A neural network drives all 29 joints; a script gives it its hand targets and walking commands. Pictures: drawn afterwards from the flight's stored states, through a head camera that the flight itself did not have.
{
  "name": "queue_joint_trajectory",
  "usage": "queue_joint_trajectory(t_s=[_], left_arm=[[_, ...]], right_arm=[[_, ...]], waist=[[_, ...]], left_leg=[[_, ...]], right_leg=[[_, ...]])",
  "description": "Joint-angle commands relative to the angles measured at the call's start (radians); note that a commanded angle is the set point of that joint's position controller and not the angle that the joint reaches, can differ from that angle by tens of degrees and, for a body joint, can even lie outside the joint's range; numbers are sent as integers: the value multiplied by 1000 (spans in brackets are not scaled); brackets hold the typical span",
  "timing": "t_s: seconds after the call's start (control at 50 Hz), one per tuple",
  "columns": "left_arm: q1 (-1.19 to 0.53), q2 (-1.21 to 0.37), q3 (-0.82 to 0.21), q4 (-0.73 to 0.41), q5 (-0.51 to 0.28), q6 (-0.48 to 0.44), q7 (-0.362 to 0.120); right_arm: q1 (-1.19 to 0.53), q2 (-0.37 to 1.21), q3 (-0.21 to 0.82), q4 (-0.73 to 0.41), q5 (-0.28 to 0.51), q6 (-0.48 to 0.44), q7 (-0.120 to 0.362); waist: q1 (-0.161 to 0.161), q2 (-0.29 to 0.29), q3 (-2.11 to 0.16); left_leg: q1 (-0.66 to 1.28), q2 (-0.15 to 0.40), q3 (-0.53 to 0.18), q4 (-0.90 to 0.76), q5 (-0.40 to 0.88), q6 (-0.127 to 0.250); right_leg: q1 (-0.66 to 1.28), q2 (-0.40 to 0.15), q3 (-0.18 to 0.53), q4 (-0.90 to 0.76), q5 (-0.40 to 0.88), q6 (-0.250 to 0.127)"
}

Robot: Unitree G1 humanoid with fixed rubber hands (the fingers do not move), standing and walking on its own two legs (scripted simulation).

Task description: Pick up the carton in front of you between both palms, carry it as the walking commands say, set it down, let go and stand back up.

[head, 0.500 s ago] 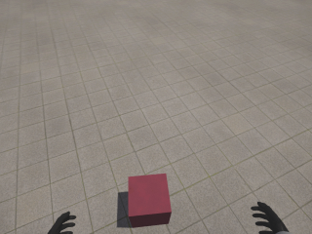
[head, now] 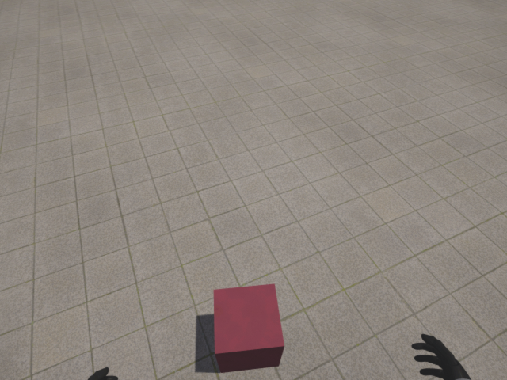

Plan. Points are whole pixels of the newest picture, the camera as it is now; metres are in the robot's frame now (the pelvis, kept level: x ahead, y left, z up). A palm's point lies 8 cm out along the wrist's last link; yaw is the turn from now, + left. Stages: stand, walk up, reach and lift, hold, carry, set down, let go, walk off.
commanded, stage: stand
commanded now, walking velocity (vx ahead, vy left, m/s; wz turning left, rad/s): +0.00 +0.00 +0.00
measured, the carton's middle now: (247, 329) +0.41 +0.04 -0.65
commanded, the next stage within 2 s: none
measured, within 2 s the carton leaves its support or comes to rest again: neither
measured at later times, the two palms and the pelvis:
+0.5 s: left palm out of the picture +0.07 +0.30 -0.10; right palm out of the picture +0.09 -0.31 -0.09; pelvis -0.01 -0.01 +0.00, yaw +0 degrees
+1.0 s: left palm out of the picture +0.07 +0.29 -0.10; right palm out of the picture +0.08 -0.32 -0.09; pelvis -0.02 -0.01 +0.01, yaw +1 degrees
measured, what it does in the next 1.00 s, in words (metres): stands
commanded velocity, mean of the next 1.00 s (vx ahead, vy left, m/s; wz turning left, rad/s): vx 0.00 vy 0.00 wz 0.00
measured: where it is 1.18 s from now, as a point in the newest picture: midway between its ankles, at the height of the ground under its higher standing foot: outside the picture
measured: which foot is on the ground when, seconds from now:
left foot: down 0.00-1.00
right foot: down 0.00-1.00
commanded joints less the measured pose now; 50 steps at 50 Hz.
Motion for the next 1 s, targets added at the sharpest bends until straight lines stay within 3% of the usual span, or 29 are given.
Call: queue_joint_trajectory(t_s=[0.0, 0.02, 0.06, 0.12, 0.18, 0.2, 0.22, 0.24, 0.26, 0.28, 0.34, 0.38, 0.4, 0.48, 0.54, 0.56, 0.6, 0.62, 0.68, 0.72, 0.74, 0.78, 0.8, 0.84, 0.86, 0.9, 0.94, 0.96, 0.98], left_arm=[[-17, 118, 21, -39, -5, -23, -4], [-41, 151, 24, -35, 3, -23, 3], [-28, 128, 20, -25, -7, -15, 0], [-28, 127, 12, -4, -6, -27, -8], [-3, 167, 30, 26, 1, -10, 0], [-29, 172, 27, 30, -9, -12, -4], [-8, 174, 27, 46, 2, -14, 1], [-16, 181, 32, 36, 0, -13, -1], [-35, 174, 26, 39, -11, -15, -2], [-46, 153, 16, 54, -10, -15, -4], [-10, 176, 25, 63, -6, -19, 1], [-36, 138, 9, 59, -4, -24, -1], [-20, 173, 11, 78, -14, -20, 1], [-32, 168, 9, 93, -19, -28, -2], [-65, 182, 7, 113, -12, -20, 0], [-79, 176, 17, 96, -18, -16, 6], [-43, 183, 8, 127, -16, -21, -1], [-53, 166, 0, 127, -11, -22, 3], [-90, 188, 9, 125, -16, -10, 3], [-90, 188, 13, 137, -9, -20, 2], [-89, 140, 1, 127, -13, -20, -2], [-79, 209, 22, 157, -19, -28, 4], [-135, 164, 1, 128, -11, -22, -3], [-81, 172, 15, 143, -4, -30, 0], [-105, 189, 9, 150, -14, -20, -1], [-73, 195, 21, 158, -22, -20, -2], [-76, 206, 22, 162, -14, -16, -7], [-84, 178, 9, 160, -17, -25, -8], [-105, 185, 13, 164, 2, -20, -6]], right_arm=[[-37, -168, -30, -37, 6, -10, -4], [-59, -162, -22, -21, 2, -16, 1], [-66, -186, -27, -15, 8, -10, -4], [-51, -179, -18, -5, 13, -8, -5], [-65, -201, -27, 38, 5, -12, -4], [-59, -182, -23, 16, 3, -10, 2], [-64, -211, -37, 43, 3, -11, 7], [-39, -196, -24, 59, 5, -8, 9], [-60, -166, -19, 62, 2, -13, 6], [-64, -191, -18, 61, 8, -13, 10], [-72, -205, -15, 75, 15, -12, 8], [-89, -210, -16, 89, 12, -12, -3], [-50, -219, -22, 82, 5, -6, 3], [-63, -195, -11, 98, 13, -2, 7], [-82, -196, -13, 116, 25, -8, 10], [-67, -202, -15, 125, 13, -6, 9], [-106, -209, -10, 125, 8, -6, 6], [-92, -195, -10, 122, 16, -5, 5], [-56, -189, -5, 129, 17, -4, 2], [-76, -206, -11, 137, 9, -7, 8], [-69, -213, -16, 145, 14, -4, 1], [-87, -199, -9, 148, 9, -1, 12], [-93, -213, -9, 127, 14, -4, 2], [-93, -209, -11, 137, 5, -6, 5], [-98, -187, -4, 137, 14, -5, 10], [-91, -202, -7, 138, 24, -6, 12], [-67, -211, -5, 161, 18, -8, 11], [-84, -202, -3, 149, 19, -15, 7], [-86, -215, -9, 154, 21, -15, 2]], waist=[[-10, 78, -60], [-5, 9, 9], [1, 65, -25], [-2, 6, -7], [8, 81, 38], [-16, 36, -28], [-17, 80, -1], [2, 27, 27], [-5, 9, 19], [-13, 82, 43], [-1, 60, 8], [5, -46, -33], [-10, 2, -28], [-16, 50, -15], [-16, 10, 1], [-13, 68, -48], [16, -4, -19], [-11, 41, -8], [-30, -1, -28], [-21, 49, 6], [-17, 12, 9], [-5, 44, -8], [-27, 38, 35], [-1, 54, -16], [-20, 45, -41], [-5, 73, -85], [-17, 25, -25], [-13, 90, 4], [-14, 28, 39]], left_leg=[[101, 132, -106, -80, 281, 1], [74, 133, -112, -84, 292, -1], [86, 131, -123, -96, 171, 1], [58, 132, -139, -117, 147, 1], [66, 142, -170, -162, 46, 12], [80, 147, -169, -172, 59, 5], [100, 125, -154, -155, 57, -11], [69, 123, -149, -157, -8, -10], [67, 132, -150, -150, 34, 4], [57, 131, -141, -154, 42, 1], [98, 141, -146, -152, 185, 8], [129, 141, -141, -111, 279, 8], [150, 134, -125, -108, 321, 2], [102, 142, -126, -127, 200, -5], [130, 149, -137, -119, 244, 0], [133, 136, -132, -144, 243, -5], [122, 135, -113, -105, 280, -8], [121, 133, -110, -102, 259, -3], [133, 131, -117, -119, 231, 0], [136, 136, -119, -120, 295, -2], [105, 146, -138, -145, 212, -6], [131, 139, -122, -115, 240, -4], [81, 134, -122, -143, 203, -6], [106, 148, -146, -152, 218, -3], [85, 145, -131, -169, 112, -7], [128, 141, -141, -158, 167, -9], [100, 152, -169, -188, 99, 4], [90, 146, -153, -180, 158, -6], [83, 126, -138, -166, 162, -17]], right_leg=[[-65, -75, 14, -57, 213, -26], [-96, -81, 31, -65, 213, -35], [-67, -73, 21, -77, 158, -21], [-73, -77, 35, -72, 97, -33], [-102, -82, 50, -97, 81, -50], [-63, -72, 39, -85, 80, -38], [-82, -75, 41, -113, 97, -45], [-99, -68, 37, -96, 83, -39], [-90, -84, 57, -117, 99, -50], [-115, -86, 42, -128, 62, -46], [-69, -96, 50, -122, 193, -43], [-56, -91, 39, -104, 273, -36], [-56, -100, 37, -110, 305, -30], [-50, -91, 31, -120, 211, -36], [-64, -102, 42, -131, 228, -41], [-26, -103, 39, -111, 221, -44], [-41, -91, 17, -135, 241, -29], [-53, -106, 39, -140, 248, -36], [-38, -107, 44, -152, 246, -45], [-72, -100, 40, -132, 254, -39], [-59, -104, 32, -153, 174, -36], [-61, -96, 48, -157, 177, -38], [-60, -106, 45, -155, 158, -51], [-40, -104, 37, -136, 184, -50], [-28, -100, 41, -162, 101, -44], [0, -100, 54, -138, 182, -49], [-19, -80, 35, -134, 124, -43], [-28, -98, 42, -150, 166, -44], [-69, -101, 39, -137, 195, -46]])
